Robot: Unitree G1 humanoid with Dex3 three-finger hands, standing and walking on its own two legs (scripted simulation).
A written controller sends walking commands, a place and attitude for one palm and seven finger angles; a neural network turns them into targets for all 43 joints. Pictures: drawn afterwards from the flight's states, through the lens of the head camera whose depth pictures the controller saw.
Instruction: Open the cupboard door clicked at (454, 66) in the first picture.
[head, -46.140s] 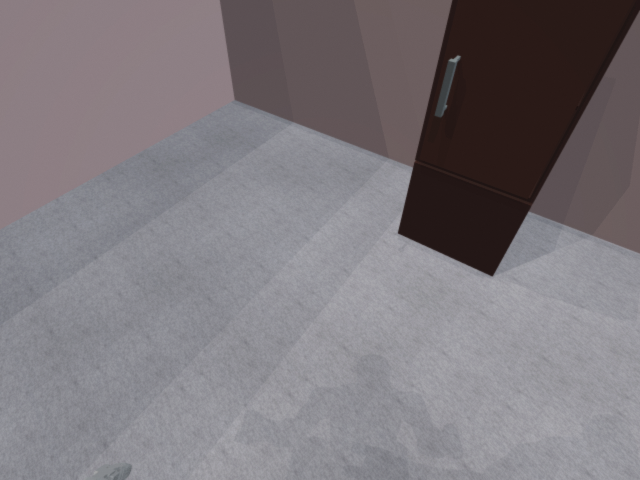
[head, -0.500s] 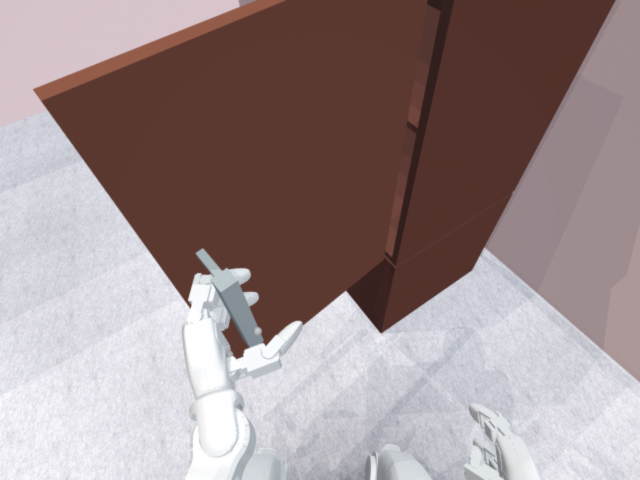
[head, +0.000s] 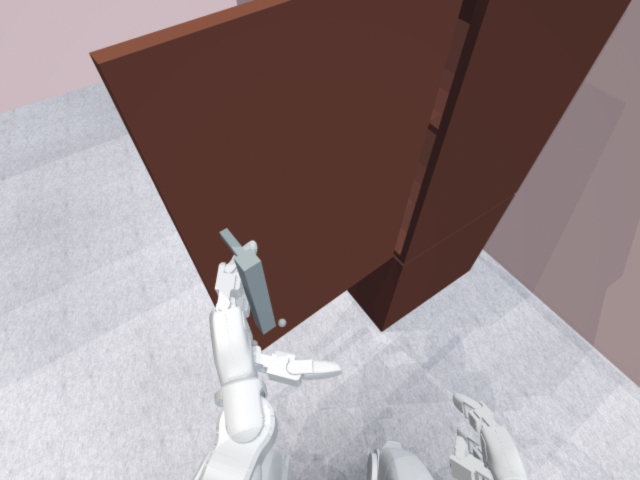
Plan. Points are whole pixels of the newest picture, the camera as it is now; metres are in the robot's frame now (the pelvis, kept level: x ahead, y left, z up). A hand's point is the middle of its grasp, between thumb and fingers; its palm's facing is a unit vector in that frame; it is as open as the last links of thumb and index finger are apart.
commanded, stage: slide the hand sideways off the handle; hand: left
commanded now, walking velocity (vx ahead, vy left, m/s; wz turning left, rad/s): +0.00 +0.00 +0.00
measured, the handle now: (248, 285) +0.35 +0.11 +0.04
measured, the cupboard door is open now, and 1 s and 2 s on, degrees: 94 97 97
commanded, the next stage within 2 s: draw the hand back to the body in 1.22 s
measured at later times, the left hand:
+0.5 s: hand (260, 365) +0.25 +0.08 +0.04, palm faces -0.14 -0.99 +0.00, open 16.3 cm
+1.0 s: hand (215, 398) +0.21 +0.13 +0.04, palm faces -0.08 -1.00 -0.03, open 16.3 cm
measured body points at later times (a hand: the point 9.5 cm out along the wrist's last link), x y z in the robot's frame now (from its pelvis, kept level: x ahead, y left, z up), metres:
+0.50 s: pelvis +0.01 +0.03 -0.01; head +0.07 +0.04 +0.43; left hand +0.25 +0.14 +0.04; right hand +0.19 -0.19 -0.08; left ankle +0.02 +0.12 -0.65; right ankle +0.04 -0.09 -0.65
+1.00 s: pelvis +0.02 +0.01 -0.02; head +0.09 +0.01 +0.42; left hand +0.21 +0.18 +0.04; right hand +0.21 -0.21 -0.09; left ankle +0.02 +0.12 -0.65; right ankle +0.04 -0.09 -0.65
